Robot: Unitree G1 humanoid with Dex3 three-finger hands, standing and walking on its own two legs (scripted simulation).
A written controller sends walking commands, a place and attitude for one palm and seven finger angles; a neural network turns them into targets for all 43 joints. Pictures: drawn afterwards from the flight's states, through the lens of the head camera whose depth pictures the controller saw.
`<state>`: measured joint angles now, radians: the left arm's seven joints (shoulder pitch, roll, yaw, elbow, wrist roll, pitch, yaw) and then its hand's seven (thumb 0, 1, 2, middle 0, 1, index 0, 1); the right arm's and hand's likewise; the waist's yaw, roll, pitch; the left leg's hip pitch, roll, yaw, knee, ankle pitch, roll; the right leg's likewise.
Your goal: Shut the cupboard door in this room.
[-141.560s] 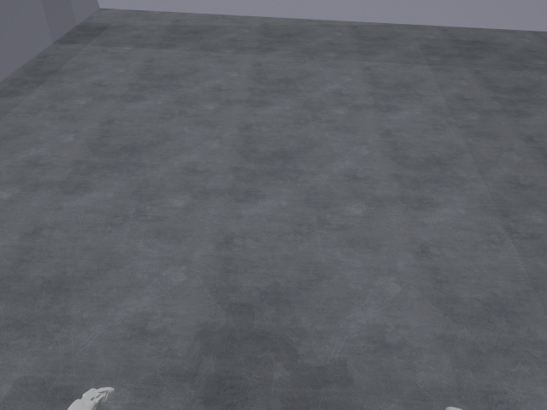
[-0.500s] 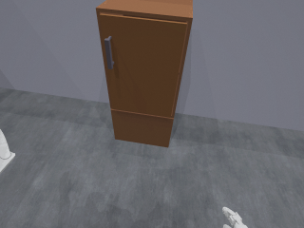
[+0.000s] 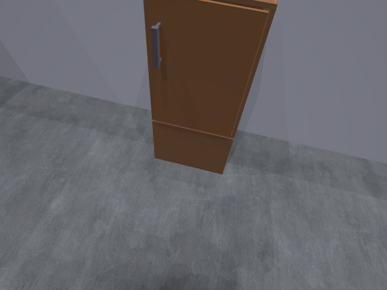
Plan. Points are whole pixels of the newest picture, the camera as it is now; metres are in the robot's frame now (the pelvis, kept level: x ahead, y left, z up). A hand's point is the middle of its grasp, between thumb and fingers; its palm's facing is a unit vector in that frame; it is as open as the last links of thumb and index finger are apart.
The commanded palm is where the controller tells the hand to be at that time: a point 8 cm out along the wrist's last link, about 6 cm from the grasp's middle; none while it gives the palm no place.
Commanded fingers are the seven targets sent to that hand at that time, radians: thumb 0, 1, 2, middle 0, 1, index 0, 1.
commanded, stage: let the arm hang, fingers relaxed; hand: left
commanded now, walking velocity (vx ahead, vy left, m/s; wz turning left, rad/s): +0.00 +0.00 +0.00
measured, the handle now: (157, 46) +0.91 +0.19 +0.03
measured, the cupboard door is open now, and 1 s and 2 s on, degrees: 0 0 0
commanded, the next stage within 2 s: look to check the result in 0.70 s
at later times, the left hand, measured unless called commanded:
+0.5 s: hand out of the picture +0.02 +0.20 -0.17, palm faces -0.01 -0.98 -0.18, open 7.4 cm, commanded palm none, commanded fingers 0.00 0.90 0.90 -0.20 -0.30 -0.20 -0.30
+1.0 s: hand out of the picture +0.02 +0.22 -0.17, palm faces -0.02 -0.98 -0.21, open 7.4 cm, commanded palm none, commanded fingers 0.00 0.90 0.90 -0.20 -0.30 -0.20 -0.30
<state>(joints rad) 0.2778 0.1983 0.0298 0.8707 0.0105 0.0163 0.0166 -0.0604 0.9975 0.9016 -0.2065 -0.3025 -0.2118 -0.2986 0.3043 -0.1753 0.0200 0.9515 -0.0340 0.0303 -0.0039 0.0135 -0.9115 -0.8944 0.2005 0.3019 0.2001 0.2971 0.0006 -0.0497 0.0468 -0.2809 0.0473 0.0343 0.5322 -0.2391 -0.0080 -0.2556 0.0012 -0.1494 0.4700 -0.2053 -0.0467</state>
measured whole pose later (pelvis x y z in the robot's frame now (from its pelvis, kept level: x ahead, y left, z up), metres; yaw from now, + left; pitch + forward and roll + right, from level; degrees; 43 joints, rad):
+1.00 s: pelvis +0.02 +0.04 +0.01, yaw -3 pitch -2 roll +0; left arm 0.30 0.16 0.02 1.14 0.02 -0.01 0.03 0.00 0.90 0.90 -0.20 -0.30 -0.20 -0.30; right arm 0.30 -0.15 0.00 1.13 -0.01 -0.01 -0.02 0.01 -0.91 -0.89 0.20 0.30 0.20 0.30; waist 0.00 0.01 0.03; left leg -0.13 -0.01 0.12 0.39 -0.22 0.04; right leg -0.17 -0.04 -0.06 0.40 -0.19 0.01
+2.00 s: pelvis +0.04 +0.02 +0.01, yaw -2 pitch -2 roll +0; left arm 0.15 0.29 0.01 1.13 0.02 -0.02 0.01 0.00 0.90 0.90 -0.20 -0.30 -0.21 -0.30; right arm 0.14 -0.30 0.00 1.12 -0.01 -0.01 0.00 0.01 -0.91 -0.89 0.20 0.30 0.20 0.30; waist 0.00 0.01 0.04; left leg -0.07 0.01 0.09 0.29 -0.19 0.01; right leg -0.10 -0.02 -0.09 0.31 -0.18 -0.01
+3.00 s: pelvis +0.06 +0.00 +0.01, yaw -3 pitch -2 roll +0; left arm 0.15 0.29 0.01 1.13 0.01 -0.03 0.01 0.00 0.90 0.90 -0.20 -0.30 -0.21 -0.30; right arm 0.15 -0.30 0.00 1.13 -0.01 -0.01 -0.01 0.01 -0.91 -0.89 0.20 0.30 0.20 0.30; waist 0.00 0.01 0.04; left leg -0.04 0.03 0.09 0.27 -0.20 -0.01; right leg -0.07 0.01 -0.09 0.28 -0.19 -0.03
